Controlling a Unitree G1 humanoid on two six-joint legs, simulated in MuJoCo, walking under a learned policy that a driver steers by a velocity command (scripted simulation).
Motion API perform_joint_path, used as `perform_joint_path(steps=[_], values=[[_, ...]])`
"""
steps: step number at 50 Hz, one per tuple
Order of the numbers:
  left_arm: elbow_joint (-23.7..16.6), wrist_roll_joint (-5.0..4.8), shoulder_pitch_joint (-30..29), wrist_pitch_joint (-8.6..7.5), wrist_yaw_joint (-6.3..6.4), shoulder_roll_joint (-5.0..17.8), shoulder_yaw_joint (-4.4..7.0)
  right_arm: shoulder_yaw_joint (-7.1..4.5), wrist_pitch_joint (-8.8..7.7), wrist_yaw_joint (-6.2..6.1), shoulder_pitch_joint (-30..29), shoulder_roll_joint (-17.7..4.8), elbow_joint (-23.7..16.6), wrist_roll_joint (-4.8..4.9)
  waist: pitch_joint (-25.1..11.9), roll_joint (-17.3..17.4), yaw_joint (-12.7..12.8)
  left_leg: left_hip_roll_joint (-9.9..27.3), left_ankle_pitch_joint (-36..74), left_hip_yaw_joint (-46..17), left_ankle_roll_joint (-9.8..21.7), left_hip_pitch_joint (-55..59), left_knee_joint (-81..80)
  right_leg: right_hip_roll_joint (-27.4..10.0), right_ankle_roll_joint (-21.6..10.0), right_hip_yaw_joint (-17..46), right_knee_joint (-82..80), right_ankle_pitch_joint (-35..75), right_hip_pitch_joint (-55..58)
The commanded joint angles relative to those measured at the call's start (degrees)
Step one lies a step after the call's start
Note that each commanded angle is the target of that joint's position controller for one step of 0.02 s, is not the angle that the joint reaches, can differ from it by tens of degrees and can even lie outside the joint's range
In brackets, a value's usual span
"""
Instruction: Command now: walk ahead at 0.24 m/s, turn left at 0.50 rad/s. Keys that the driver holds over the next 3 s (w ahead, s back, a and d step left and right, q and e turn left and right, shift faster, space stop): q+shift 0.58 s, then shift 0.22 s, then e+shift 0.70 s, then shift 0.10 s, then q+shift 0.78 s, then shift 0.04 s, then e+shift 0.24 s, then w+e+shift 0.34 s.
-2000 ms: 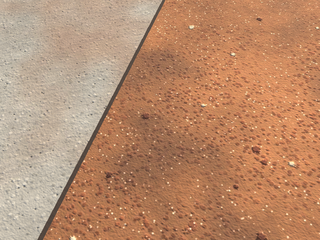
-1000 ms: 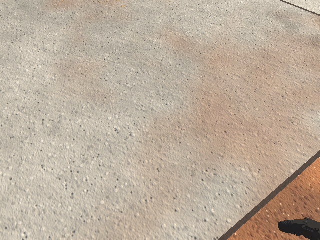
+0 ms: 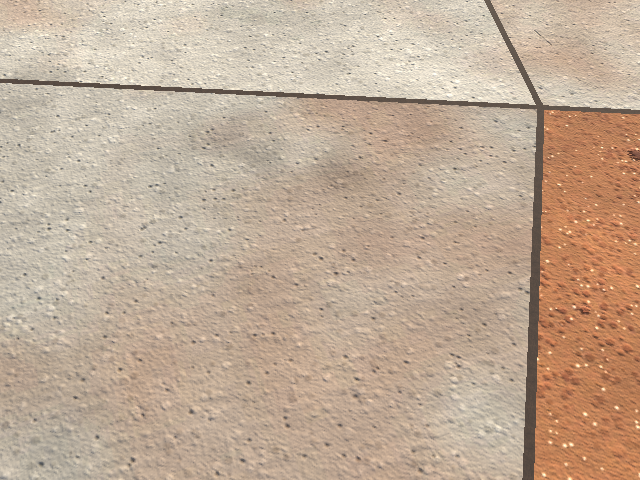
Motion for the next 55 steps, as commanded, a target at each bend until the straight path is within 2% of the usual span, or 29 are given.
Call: perform_joint_path(steps=[1, 2, 3, 4, 6, 7, 10, 13, 15, 17, 24, 30, 33, 34, 35, 36, 37, 38, 39, 40, 41, 43, 44, 45, 46, 47, 48, 50, 55], values=[[-6.5, -0.38, 10.7, 0.61, 0.53, 1.0, 0.14, -5.73, 0.63, -0.59, 13.9, -17.1, 0.5, 0.44, -23.6, 14.3, 1.5, 22.0, 57.8, -40.9, 16.3, 44.1, -1.7, 3.2, 5.6, 7.9, 50.8, -7.0, -33.3], [-5.8, 1.38, 9.6, 1.23, 0.55, 4.8, -0.15, -6.03, 1.85, -0.7, 6.6, -14.4, -3.6, 2.0, -24.3, 4.1, 1.0, 21.4, 35.4, -43.2, 16.8, 38.7, -7.8, -1.2, 4.7, 11.4, 49.2, 0.0, -33.5], [-6.6, 2.03, 3.4, 1.83, 0.3, 7.1, 0.26, -5.08, 3.19, -0.99, 3.4, -10.4, -4.5, 2.4, -16.7, -2.9, 0.7, 18.0, 16.3, -38.8, 15.0, 29.5, -10.6, -3.4, 4.6, 10.6, 45.4, 2.6, -33.7], [-8.1, 2.45, -2.0, 2.4, 0.22, 7.4, 0.43, -4.52, 3.92, -1.02, 4.6, -8.4, -3.4, 2.38, -11.6, -7.0, 0.2, 14.9, 8.9, -35.3, 12.2, 22.8, -12.6, -5.0, 4.9, 10.0, 40.3, 3.0, -34.0], [-9.8, 2.32, -4.3, 4.9, 0.29, 5.8, -0.21, -4.75, 4.35, -1.25, 7.4, -8.6, -1.6, 2.05, -8.6, -4.8, 0.4, 10.7, 5.6, -30.8, 6.8, 15.7, -14.5, -6.8, 5.4, 10.2, 31.2, 4.6, -30.4], [-9.9, 2.22, -4.3, 5.79, 0.44, 4.9, -0.54, -5.15, 4.44, -1.1, 7.8, -9.7, -1.4, 1.83, -8.7, -3.6, 0.4, 8.9, 4.8, -29.9, 3.8, 14.0, -14.6, -6.9, 5.6, 10.0, 28.1, 5.3, -29.0], [-10.4, 1.74, -5.8, 6.7, 0.69, 4.6, -0.6, -6.38, 5.06, -1.35, 7.0, -12.3, -2.4, 1.73, -10.1, -0.5, -0.6, 6.2, -0.5, -30.4, -2.7, 14.7, -14.8, -7.0, 6.6, 10.5, 22.3, 8.3, -30.5], [-11.0, 1.28, -9.7, 7.11, 0.75, 5.9, -0.05, -7.16, 6.46, -1.92, 6.5, -13.2, -3.1, 2.22, -9.0, 2.9, -2.7, 4.1, -17.4, -33.4, -7.0, 16.8, -17.7, -7.0, 7.4, 11.8, 17.5, 11.5, -33.9], [-11.1, 1.09, -12.0, 6.85, 0.73, 6.5, 0.24, -7.49, 7.23, -2.08, 7.3, -13.3, -3.0, 2.23, -7.8, 3.9, -4.3, 3.7, -24.4, -35.8, -7.3, 19.4, -18.7, -7.0, 7.7, 12.8, 14.9, 12.7, -36.3], [-11.0, 0.92, -13.6, 6.24, 0.81, 6.9, 0.4, -7.76, 7.55, -2.17, 8.3, -13.4, -2.6, 2.08, -7.3, 4.3, -5.3, 3.7, -25.2, -37.9, -6.7, 22.6, -18.2, -6.9, 7.6, 13.9, 13.0, 13.2, -38.3], [-10.5, 0.24, -15.7, 4.6, 1.13, 8.9, 0.6, -8.16, 7.35, -2.22, 8.4, -14.5, -2.2, 1.37, -7.3, 5.4, -5.6, 3.9, -15.8, -44.0, -3.2, 28.0, -14.2, -4.9, 5.8, 16.0, 7.1, 10.0, -38.5], [-9.8, -0.68, -14.9, 3.53, 1.22, 10.8, 0.61, -8.2, 7.41, -1.9, 6.0, -16.4, -2.4, 0.68, -7.8, 5.2, -4.2, 3.1, -5.8, -47.8, -0.5, 23.9, -11.1, -2.3, 4.6, 15.8, -1.9, 8.2, -27.9], [-9.0, -1.17, -11.9, 3.22, 1.69, 11.1, 0.65, -7.44, 7.4, -1.74, 3.6, -15.6, -2.6, 0.39, -8.0, 5.7, -2.8, 1.3, -7.0, -47.7, -2.0, 18.2, -10.9, -2.3, 4.3, 14.8, -11.9, 10.1, -16.2], [-8.8, -1.09, -11.1, 3.08, 2.01, 11.1, 0.65, -7.08, 7.32, -1.79, 3.2, -15.0, -2.3, 0.52, -7.6, 4.5, -1.9, -0.2, -12.8, -47.0, -3.4, 15.3, -9.7, -3.3, 3.9, 15.1, -18.0, 14.0, -11.2], [-9.0, -0.91, -12.3, 3.08, 2.47, 11.3, 0.71, -6.61, 6.97, -1.85, 5.0, -13.9, -1.5, 0.81, -7.7, -0.1, -2.4, -3.4, -26.9, -43.8, -5.4, 11.6, -6.5, -5.9, 2.9, 16.9, -24.0, 17.3, -6.0], [-10.6, -0.59, -13.9, 3.42, 2.83, 13.6, 1.06, -5.93, 6.49, -2.0, 8.8, -11.9, -0.9, 1.2, -10.4, -6.4, -4.1, -6.7, -36.0, -36.6, -7.3, 9.2, 1.3, -15.2, 0.4, 25.4, -26.8, 11.3, -2.0], [-12.8, -0.04, -15.6, 3.85, 2.74, 16.8, 1.08, -5.96, 6.21, -2.12, 8.7, -11.8, -1.7, 1.74, -10.9, -11.8, -3.4, -12.1, -36.8, -23.7, -8.7, 4.8, 13.9, -26.6, -4.9, 37.4, -30.0, 12.4, -3.5], [-10.6, 0.68, -13.1, 4.28, 2.09, 16.6, 1.56, -6.82, 6.17, -2.34, 5.5, -16.5, -1.9, 0.32, -9.3, -8.9, -1.8, -10.7, -34.7, -19.0, -8.9, 3.7, 23.4, -27.4, -10.3, 39.5, -28.3, 20.7, -9.3], [-9.7, -0.15, -12.3, 4.4, 1.53, 13.7, 1.11, -6.63, 6.26, -2.3, 4.7, -16.2, -1.7, -0.06, -8.1, -7.0, -2.3, -8.1, -32.0, -18.5, -8.7, 4.2, 28.2, -26.0, -10.4, 35.0, -26.4, 25.4, -11.4], [-9.7, -0.67, -13.1, 4.47, 1.04, 11.7, 0.69, -6.18, 6.59, -1.95, 4.9, -15.0, -0.7, -0.04, -6.8, -5.9, -2.4, -7.6, -29.3, -18.0, -8.5, 5.0, 31.3, -21.9, -8.8, 28.7, -25.0, 26.9, -13.2], [-9.6, -0.57, -12.6, 4.58, 0.73, 10.3, 0.16, -5.59, 6.99, -1.67, 5.1, -13.3, 0.2, 0.18, -6.6, -6.6, -2.1, -8.2, -27.9, -17.7, -8.7, 6.0, 32.9, -18.4, -7.3, 25.5, -24.5, 27.6, -14.2], [-7.9, -0.32, -11.0, 4.23, 0.35, 6.6, -1.56, -4.14, 7.75, -1.53, 4.4, -10.1, 1.4, 0.29, -5.8, -8.2, -1.9, -7.4, -27.7, -17.4, -9.2, 8.2, 27.5, -15.3, -5.6, 23.9, -24.6, 28.8, -14.4], [-6.8, -0.43, -10.5, 4.24, 0.15, 6.9, -1.64, -3.58, 8.1, -1.67, 3.5, -9.5, 1.5, 0.1, -4.8, -9.9, -2.3, -5.4, -28.2, -13.8, -9.6, 8.0, 21.9, -13.6, -4.6, 24.3, -24.7, 26.7, -12.9], [-6.2, -0.51, -9.4, 4.5, -0.04, 9.1, -0.85, -3.46, 8.34, -2.01, 2.1, -10.1, 1.3, -0.07, -3.7, -11.9, -2.1, -3.4, -29.2, -8.9, -10.2, 6.6, 17.7, -12.7, -4.1, 26.1, -24.6, 25.8, -10.7], [-5.7, -0.44, -6.7, 4.86, -0.31, 12.0, 0.44, -3.52, 8.38, -2.6, -0.2, -10.9, 1.0, 0.29, -2.9, -13.1, -0.4, -3.6, -30.7, -6.9, -10.5, 4.7, 16.2, -12.9, -4.4, 29.1, -24.1, 27.8, -8.5], [-5.2, -0.43, -4.2, 5.15, -0.61, 13.8, 1.36, -3.44, 8.34, -3.13, -1.9, -11.2, 0.7, 0.75, -3.1, -13.3, 0.6, -3.8, -31.3, -7.3, -10.6, 3.3, 15.2, -13.6, -4.7, 31.9, -23.3, 30.8, -6.1], [-4.8, -0.57, -2.6, 5.22, -0.8, 14.3, 1.91, -3.29, 8.23, -3.44, -2.9, -11.2, 0.5, 1.26, -4.1, -13.1, 0.9, -3.7, -30.9, -8.2, -10.5, 2.4, 14.4, -14.2, -4.8, 33.9, -22.5, 33.6, -3.6], [-4.4, -0.88, -1.7, 5.03, -0.81, 14.3, 2.79, -2.97, 7.66, -3.86, -3.9, -11.1, 0.1, 1.85, -6.4, -12.4, 0.5, -3.4, -29.8, -9.6, -9.7, 1.5, 13.7, -14.5, -5.2, 36.5, -21.5, 37.5, -0.1], [-4.2, -0.82, -2.6, 5.54, -1.11, 12.7, 4.17, -2.26, 6.11, -4.37, -5.5, -10.5, -1.4, 1.9, -9.3, -10.1, -0.3, -3.2, -28.6, -11.2, -7.8, 5.6, 10.4, -14.1, -6.2, 41.0, -21.7, 36.6, -1.9]])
